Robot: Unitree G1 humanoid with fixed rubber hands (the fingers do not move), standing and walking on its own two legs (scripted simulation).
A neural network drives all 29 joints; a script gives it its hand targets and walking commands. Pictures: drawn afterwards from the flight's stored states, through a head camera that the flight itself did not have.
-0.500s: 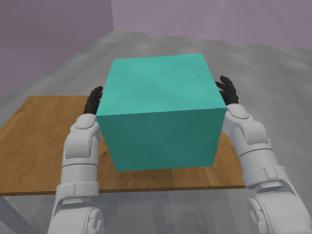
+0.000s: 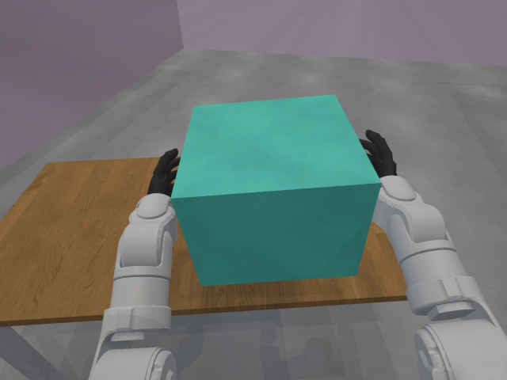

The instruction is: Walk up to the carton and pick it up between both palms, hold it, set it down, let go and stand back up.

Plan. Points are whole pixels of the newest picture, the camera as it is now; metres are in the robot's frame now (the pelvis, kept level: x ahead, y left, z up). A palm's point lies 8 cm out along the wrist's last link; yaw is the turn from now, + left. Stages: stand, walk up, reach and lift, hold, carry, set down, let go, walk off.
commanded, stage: hold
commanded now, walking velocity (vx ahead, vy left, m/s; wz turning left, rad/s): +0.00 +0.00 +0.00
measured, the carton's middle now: (270, 186) +0.39 -0.01 +0.16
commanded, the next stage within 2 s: none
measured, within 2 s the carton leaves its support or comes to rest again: neither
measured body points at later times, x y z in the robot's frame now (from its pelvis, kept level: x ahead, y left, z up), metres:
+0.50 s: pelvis +0.00 +0.01 +0.00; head -0.05 +0.05 +0.45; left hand +0.37 +0.19 +0.17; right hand +0.39 -0.15 +0.20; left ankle +0.03 +0.15 -0.75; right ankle +0.00 -0.16 -0.75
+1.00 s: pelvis +0.00 +0.00 +0.00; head -0.07 +0.01 +0.44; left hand +0.37 +0.19 +0.19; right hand +0.39 -0.15 +0.22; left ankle +0.03 +0.15 -0.75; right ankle +0.00 -0.16 -0.75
